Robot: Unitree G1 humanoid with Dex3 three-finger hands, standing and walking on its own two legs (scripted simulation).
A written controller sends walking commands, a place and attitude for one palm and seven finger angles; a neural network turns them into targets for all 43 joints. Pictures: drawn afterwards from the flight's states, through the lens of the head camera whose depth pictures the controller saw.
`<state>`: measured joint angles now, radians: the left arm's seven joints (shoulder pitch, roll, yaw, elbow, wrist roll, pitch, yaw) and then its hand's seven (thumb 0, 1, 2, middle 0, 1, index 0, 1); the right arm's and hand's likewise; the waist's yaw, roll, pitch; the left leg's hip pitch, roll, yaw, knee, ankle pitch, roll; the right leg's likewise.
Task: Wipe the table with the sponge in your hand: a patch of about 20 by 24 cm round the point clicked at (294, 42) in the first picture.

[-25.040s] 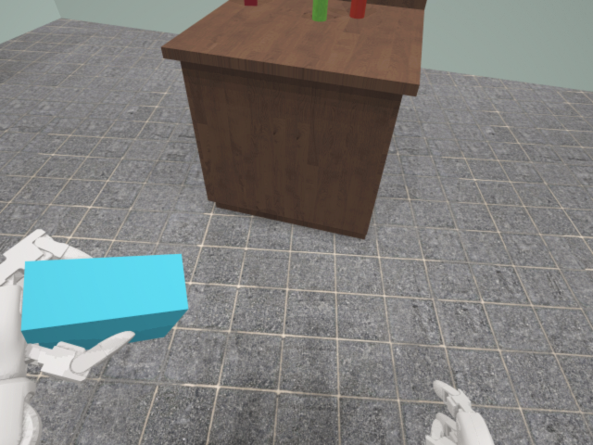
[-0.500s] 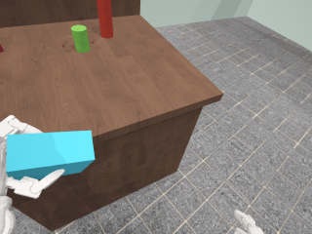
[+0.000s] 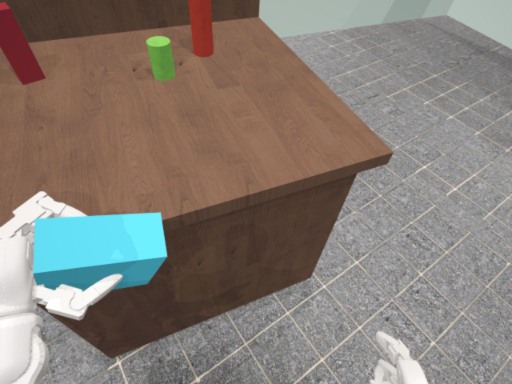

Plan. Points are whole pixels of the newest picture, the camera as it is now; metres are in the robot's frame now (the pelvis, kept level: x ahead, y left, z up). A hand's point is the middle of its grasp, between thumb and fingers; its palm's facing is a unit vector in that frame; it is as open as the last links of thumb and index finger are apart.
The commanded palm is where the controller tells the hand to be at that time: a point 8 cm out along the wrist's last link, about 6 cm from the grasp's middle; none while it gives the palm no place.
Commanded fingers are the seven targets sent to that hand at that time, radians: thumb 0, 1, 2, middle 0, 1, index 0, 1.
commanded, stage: shuffle to correct the standing spot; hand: left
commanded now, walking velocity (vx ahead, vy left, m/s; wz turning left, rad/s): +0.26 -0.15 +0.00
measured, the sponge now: (120, 255) +0.24 +0.21 +0.11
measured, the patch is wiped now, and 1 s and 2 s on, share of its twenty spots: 0.00 0.00 0.00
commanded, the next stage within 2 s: come to a stop and stand still in 1.06 s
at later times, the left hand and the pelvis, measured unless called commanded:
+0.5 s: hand (118, 200) +0.29 +0.22 +0.15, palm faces +0.39 -0.86 -0.33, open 9.8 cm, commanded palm +0.22 +0.25 +0.18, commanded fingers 0.00 0.10 1.30 -1.20 -1.60 -1.20 -1.60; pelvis +0.06 -0.03 -0.02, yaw +1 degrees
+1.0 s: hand (205, 155) +0.38 +0.12 +0.16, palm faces +0.40 -0.87 -0.28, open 9.8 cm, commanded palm +0.32 +0.17 +0.18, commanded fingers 0.00 0.10 1.30 -1.20 -1.60 -1.20 -1.60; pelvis +0.17 -0.12 -0.02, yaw +1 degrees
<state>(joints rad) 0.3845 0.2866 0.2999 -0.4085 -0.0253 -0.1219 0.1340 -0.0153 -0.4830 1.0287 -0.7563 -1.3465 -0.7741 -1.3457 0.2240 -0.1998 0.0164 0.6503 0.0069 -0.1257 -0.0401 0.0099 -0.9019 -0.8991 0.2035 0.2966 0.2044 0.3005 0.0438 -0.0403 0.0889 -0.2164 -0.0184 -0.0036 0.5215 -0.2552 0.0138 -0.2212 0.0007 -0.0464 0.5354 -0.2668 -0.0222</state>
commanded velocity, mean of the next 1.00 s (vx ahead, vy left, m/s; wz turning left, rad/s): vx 0.21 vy -0.11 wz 0.00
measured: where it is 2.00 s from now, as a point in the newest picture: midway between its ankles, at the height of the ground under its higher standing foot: (295, 382)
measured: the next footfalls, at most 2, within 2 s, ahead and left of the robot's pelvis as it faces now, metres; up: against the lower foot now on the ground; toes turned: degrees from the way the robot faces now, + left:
right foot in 0.70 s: +0.25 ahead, -0.24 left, +0.00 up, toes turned +2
left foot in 0.98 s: +0.25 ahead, +0.01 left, +0.00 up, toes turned +7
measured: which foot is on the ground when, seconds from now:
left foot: down 0.00-0.70, up 0.72-0.96, down 0.98-1.00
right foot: down 0.00-0.40, up 0.42-0.68, down 0.70-1.00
